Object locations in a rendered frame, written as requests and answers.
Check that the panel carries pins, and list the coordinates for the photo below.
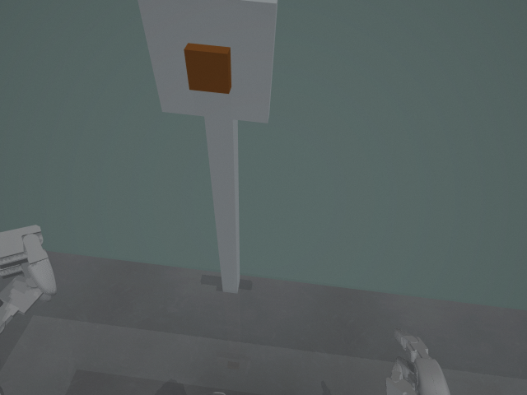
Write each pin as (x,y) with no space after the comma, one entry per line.
(248,27)

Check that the button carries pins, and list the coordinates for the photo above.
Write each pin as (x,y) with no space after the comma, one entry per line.
(208,67)

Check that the robot left hand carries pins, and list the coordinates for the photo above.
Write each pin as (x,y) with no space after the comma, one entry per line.
(21,252)

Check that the robot right hand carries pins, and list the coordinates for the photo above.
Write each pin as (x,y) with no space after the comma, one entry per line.
(425,377)

